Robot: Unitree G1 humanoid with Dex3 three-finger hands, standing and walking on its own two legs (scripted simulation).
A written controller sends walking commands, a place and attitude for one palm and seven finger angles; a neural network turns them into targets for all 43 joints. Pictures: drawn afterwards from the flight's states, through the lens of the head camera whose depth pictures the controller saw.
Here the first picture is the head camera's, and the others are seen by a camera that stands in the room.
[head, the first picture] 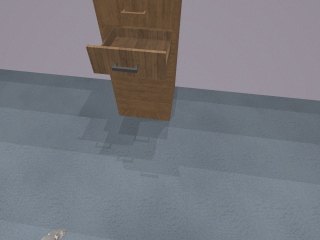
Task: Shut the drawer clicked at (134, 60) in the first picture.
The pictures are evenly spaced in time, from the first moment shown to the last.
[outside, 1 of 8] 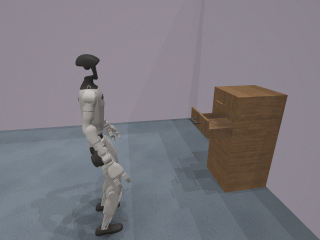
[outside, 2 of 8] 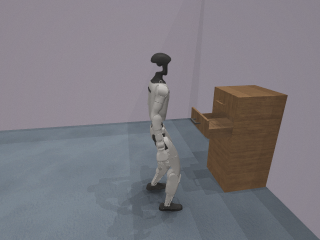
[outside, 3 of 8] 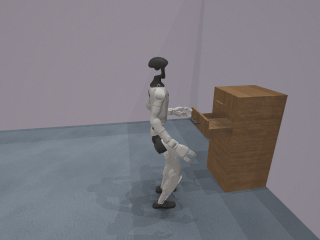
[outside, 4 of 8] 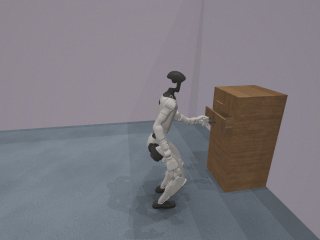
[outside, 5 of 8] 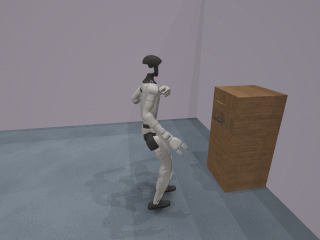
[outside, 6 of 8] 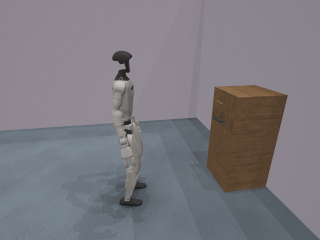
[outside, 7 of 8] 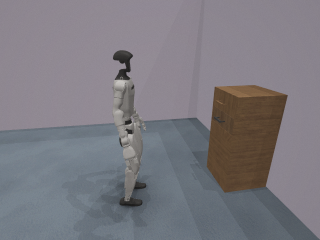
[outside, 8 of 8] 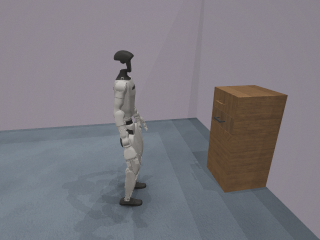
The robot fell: no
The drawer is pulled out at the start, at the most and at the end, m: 0.24 0.24 0.00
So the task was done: yes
